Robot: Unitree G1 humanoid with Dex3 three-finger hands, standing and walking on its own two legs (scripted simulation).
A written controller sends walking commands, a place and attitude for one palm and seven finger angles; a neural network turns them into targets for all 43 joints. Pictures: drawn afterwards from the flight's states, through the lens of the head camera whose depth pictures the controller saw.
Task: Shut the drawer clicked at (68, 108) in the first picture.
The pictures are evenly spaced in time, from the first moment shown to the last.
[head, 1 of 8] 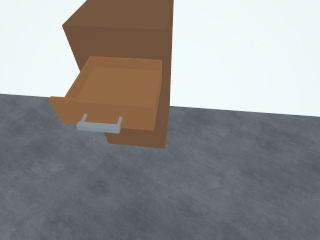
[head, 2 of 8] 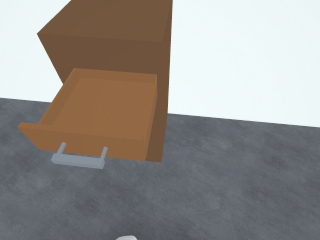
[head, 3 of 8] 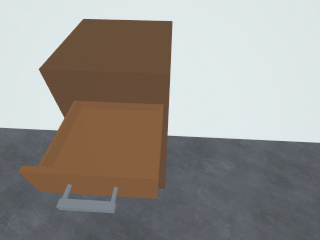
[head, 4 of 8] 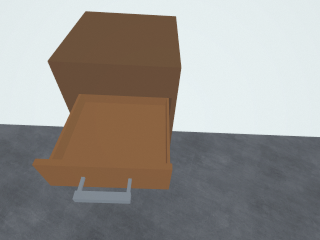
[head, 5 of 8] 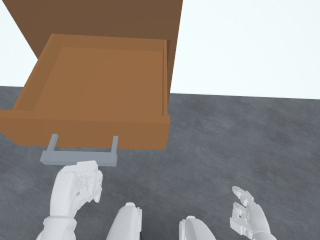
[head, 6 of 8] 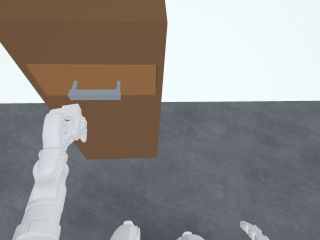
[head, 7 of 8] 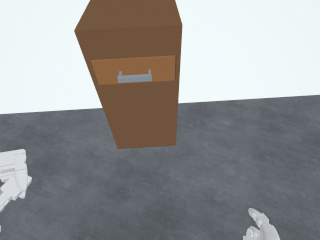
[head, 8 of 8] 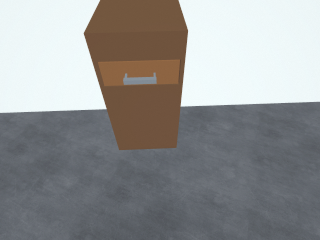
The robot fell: no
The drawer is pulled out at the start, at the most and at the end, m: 0.30 0.30 0.00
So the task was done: yes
